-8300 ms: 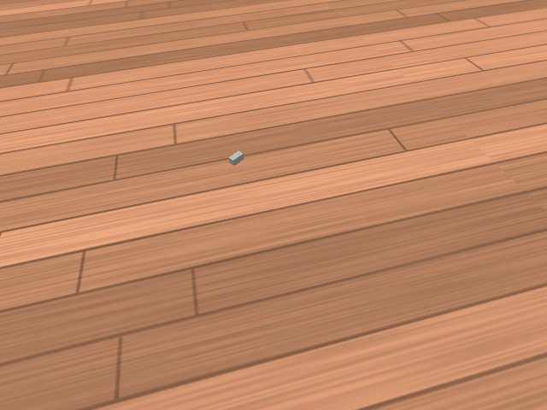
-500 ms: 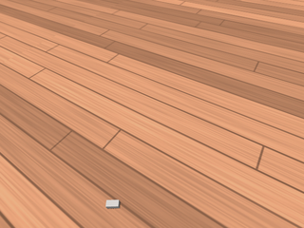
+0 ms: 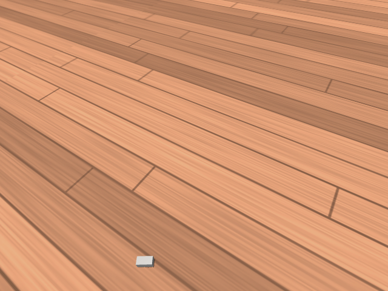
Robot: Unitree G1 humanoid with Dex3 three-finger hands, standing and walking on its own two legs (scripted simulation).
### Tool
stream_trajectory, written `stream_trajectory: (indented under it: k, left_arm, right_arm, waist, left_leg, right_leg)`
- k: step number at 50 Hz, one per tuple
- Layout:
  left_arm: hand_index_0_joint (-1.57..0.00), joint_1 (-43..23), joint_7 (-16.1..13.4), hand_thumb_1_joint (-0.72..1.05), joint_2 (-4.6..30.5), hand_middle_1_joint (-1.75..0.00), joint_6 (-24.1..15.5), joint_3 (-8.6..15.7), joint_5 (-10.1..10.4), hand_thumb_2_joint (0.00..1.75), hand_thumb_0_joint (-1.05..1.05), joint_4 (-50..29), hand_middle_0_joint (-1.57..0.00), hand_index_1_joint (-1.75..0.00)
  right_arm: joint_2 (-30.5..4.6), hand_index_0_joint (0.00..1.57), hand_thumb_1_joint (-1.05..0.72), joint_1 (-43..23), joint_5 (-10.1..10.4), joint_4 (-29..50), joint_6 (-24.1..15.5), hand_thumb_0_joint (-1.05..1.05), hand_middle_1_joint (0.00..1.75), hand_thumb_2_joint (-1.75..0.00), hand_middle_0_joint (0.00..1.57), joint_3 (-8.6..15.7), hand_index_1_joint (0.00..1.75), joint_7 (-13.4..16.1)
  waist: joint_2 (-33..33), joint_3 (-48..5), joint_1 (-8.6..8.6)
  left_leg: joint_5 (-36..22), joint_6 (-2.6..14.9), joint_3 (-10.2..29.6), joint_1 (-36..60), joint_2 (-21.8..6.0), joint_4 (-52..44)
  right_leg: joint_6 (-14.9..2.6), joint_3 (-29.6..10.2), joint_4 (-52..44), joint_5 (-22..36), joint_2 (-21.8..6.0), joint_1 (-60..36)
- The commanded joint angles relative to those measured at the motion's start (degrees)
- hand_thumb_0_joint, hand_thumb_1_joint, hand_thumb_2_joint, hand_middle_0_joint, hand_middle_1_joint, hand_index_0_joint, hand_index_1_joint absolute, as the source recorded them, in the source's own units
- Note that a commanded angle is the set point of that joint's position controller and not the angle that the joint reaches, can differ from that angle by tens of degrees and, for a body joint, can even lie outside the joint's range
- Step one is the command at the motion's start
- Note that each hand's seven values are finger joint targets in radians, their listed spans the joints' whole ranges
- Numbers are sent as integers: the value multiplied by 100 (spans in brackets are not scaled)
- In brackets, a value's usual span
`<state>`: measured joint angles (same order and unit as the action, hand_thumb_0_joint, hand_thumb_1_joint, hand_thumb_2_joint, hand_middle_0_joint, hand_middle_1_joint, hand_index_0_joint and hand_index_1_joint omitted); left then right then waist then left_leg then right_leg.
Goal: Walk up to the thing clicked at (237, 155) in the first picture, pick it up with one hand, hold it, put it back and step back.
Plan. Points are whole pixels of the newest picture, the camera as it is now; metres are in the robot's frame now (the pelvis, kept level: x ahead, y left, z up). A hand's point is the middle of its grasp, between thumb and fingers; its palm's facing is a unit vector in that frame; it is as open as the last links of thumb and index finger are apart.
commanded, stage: stand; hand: left
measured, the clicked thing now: (145, 261) +0.41 +0.30 -0.76
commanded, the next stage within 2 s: walk up in 0.52 s
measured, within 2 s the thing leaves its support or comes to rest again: neither
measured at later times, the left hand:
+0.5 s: hand out of the picture +0.07 +0.26 -0.16, palm faces -0.03 -0.94 -0.35, open 7.4 cm
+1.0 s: hand out of the picture +0.01 +0.39 -0.18, palm faces -0.04 -0.90 -0.43, open 7.4 cm
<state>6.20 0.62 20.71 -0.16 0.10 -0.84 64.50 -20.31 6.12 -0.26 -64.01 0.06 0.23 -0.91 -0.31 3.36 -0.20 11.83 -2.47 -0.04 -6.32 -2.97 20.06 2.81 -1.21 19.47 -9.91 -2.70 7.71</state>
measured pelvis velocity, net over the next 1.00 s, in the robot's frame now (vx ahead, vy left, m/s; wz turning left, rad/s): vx -0.05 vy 0.10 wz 0.00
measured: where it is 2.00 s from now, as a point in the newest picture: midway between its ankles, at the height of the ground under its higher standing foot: outside the picture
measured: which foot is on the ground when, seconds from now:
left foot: down 0.00-1.00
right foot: down 0.00-0.80, up 0.82-1.00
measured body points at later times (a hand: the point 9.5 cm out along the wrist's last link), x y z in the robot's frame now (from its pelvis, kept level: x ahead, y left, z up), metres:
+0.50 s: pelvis +0.00 +0.00 +0.00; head +0.01 +0.00 +0.45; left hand +0.07 +0.31 -0.13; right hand +0.08 -0.30 -0.13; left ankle -0.01 +0.15 -0.75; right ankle +0.01 -0.15 -0.75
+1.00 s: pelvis -0.05 +0.10 -0.02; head +0.01 +0.12 +0.42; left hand +0.02 +0.44 -0.15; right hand +0.03 -0.20 -0.13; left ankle -0.03 +0.21 -0.75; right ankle -0.05 -0.04 -0.70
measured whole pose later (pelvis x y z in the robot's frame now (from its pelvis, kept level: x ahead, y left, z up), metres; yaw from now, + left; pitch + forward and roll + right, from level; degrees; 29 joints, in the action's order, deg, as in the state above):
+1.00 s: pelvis -0.05 +0.10 -0.02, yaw +0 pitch -2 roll -2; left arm 10.2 -2.0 25.4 1.3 2.9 -1.0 54.9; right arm -19.6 11.3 -1.3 -49.9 2.3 3.9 -1.9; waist 0.9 9.8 -0.4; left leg 18.3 1.7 -0.6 -16.6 -1.0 37.0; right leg -0.6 -4.5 55.2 -29.1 3.3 22.9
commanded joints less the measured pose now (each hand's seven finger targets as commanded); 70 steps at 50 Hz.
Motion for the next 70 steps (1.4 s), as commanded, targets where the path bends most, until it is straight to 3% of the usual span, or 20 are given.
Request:
stream_trajectory:
  k: [1,25,26,27,28,30,36,38,39,40,41,42,44,55,59,61,62,66,68,70]
  left_arm:
    - [-20,-169,-85,90,1237,-30,-115,258,42,90,0,-331,-20,-30]
    - [-20,-116,-86,90,1242,-30,-122,260,34,90,0,-344,-20,-30]
    - [-20,277,-296,90,1861,-30,-175,544,96,90,0,-381,-20,-30]
    - [-20,670,-388,90,2040,-30,-183,623,100,90,0,-332,-20,-30]
    - [-20,753,-454,90,2196,-30,-197,695,61,90,0,-428,-20,-30]
    - [-20,610,-542,90,2179,-30,-210,788,-59,90,0,-792,-20,-30]
    - [-20,46,-526,90,1947,-30,-174,708,-161,90,0,-1430,-20,-30]
    - [-20,-112,-464,90,1830,-30,-87,651,-71,90,0,-1571,-20,-30]
    - [-20,61,-454,90,1465,-30,-23,564,1,90,0,-1595,-20,-30]
    - [-20,300,-481,90,976,-30,19,455,37,90,0,-1673,-20,-30]
    - [-20,130,-591,90,1318,-30,55,527,40,90,0,-1625,-20,-30]
    - [-20,42,-590,90,1504,-30,69,551,38,90,0,-1511,-20,-30]
    - [-20,650,-488,90,1468,-30,44,540,99,90,0,-1263,-20,-30]
    - [-20,560,-75,90,1297,-30,99,599,-111,90,0,-1573,-20,-30]
    - [-20,887,-44,90,1130,-30,-20,577,-117,90,0,-1414,-20,-30]
    - [-20,618,-44,90,1693,-30,-122,656,-131,90,0,-1494,-20,-30]
    - [-20,225,-3,90,1703,-30,-112,621,-100,90,0,-1625,-20,-30]
    - [-20,-118,41,90,1210,-30,-50,474,-44,90,0,-1623,-20,-30]
    - [-20,273,72,90,1157,-30,-13,482,-30,90,0,-1444,-20,-30]
    - [-20,403,75,90,1124,-30,-69,507,-50,90,0,-1297,-20,-30]
  right_arm:
    - [-1268,20,-90,-158,-19,328,-144,0,30,-90,20,246,30,102]
    - [-1252,20,-90,-90,-21,368,-124,0,30,-90,20,239,30,96]
    - [-1782,20,-90,-197,-235,692,157,0,30,-90,20,593,30,-17]
    - [-1541,20,-90,-300,-228,877,261,0,30,-90,20,573,30,-62]
    - [-1350,20,-90,-371,-229,1082,325,0,30,-90,20,573,30,-119]
    - [-1274,20,-90,-142,-282,1441,482,0,30,-90,20,639,30,-222]
    - [-1306,20,-90,525,-292,1687,530,0,30,-90,20,897,30,-323]
    - [-1257,20,-90,1016,-265,1523,441,0,30,-90,20,985,30,-286]
    - [-1469,20,-90,1201,-349,1507,369,0,30,-90,20,1059,30,-228]
    - [-2045,20,-90,1024,-418,1682,313,0,30,-90,20,1123,30,-181]
    - [-2493,20,-90,785,-271,1789,262,0,30,-90,20,1167,30,-157]
    - [-2183,20,-90,552,-230,1874,237,0,30,-90,20,1088,30,-124]
    - [-1702,20,-90,132,-170,1960,174,0,30,-90,20,899,30,6]
    - [-1770,20,-90,843,-73,1920,-202,0,30,-90,20,777,30,236]
    - [-1515,20,-90,561,-37,1942,-194,0,30,-90,20,583,30,224]
    - [-1112,20,-90,445,28,1977,-178,0,30,-90,20,463,30,181]
    - [-1211,20,-90,547,-12,1797,-179,0,30,-90,20,507,30,204]
    - [-1390,20,-90,849,-81,1490,-378,0,30,-90,20,529,30,175]
    - [-1690,20,-90,653,-97,1487,-431,0,30,-90,20,515,30,168]
    - [-1579,20,-90,406,-92,1487,-426,0,30,-90,20,454,30,148]
  waist:
    - [1,-442,30]
    - [-17,-416,34]
    - [-497,-49,-123]
    - [-126,-205,-245]
    - [546,-252,-345]
    - [855,-322,-253]
    - [1139,-514,129]
    - [980,-675,344]
    - [347,-700,443]
    - [-1527,-551,304]
    - [-1777,-686,476]
    - [-1169,-332,368]
    - [-776,-387,-56]
    - [-766,-443,154]
    - [-552,-554,-131]
    - [572,-340,-39]
    - [561,-175,49]
    - [332,-11,260]
    - [-113,8,-16]
    - [-190,172,-164]
  left_leg:
    - [-692,294,296,-15,-445,-337]
    - [-604,328,284,-63,-430,-335]
    - [-1111,421,1,-646,-108,469]
    - [-865,326,-140,-950,60,1131]
    - [1048,312,-10,-1434,324,2146]
    - [1835,424,770,-1893,7,3773]
    - [1627,397,440,-1250,-80,2524]
    - [369,421,-50,-296,260,962]
    - [-58,542,368,206,105,447]
    - [-652,859,2277,140,-1184,-187]
    - [-120,1635,3079,-769,-1716,-373]
    - [-9,1733,2805,-1058,-1617,-262]
    - [-375,1430,1709,-433,-1144,325]
    - [-1880,1462,1712,91,-1631,628]
    - [-1489,913,813,-774,-1020,1137]
    - [868,312,-60,-1443,95,1822]
    - [1564,325,-20,-696,116,2049]
    - [721,708,995,41,-515,166]
    - [1505,1238,1865,-416,-1307,-371]
    - [1033,1019,1411,-922,-1121,-300]
  right_leg:
    - [-344,-261,-233,683,-455,-93]
    - [-359,-268,-242,749,-459,-115]
    - [-523,-525,71,1505,-785,-192]
    - [-819,-924,22,2014,-1203,-438]
    - [-1304,-1548,-112,2624,-1764,-551]
    - [-1895,-1780,-132,2098,-2276,-200]
    - [-1451,-738,824,2014,-1581,508]
    - [-1140,-363,1637,1354,-1104,969]
    - [-781,-235,2473,301,-482,1503]
    - [-495,119,3610,-2636,639,2466]
    - [-512,-707,4324,-3171,623,2038]
    - [-527,-922,4750,-2905,562,2051]
    - [-498,-919,4842,-2050,467,2323]
    - [-501,-204,2391,-1901,303,1264]
    - [-719,-226,382,-577,230,-202]
    - [-1472,-2158,-33,-897,-1066,10]
    - [-1721,-2263,58,-1235,-1365,929]
    - [-706,-830,780,-703,-199,1502]
    - [-584,-478,1248,-1419,157,1108]
    - [-674,-572,753,-1130,60,454]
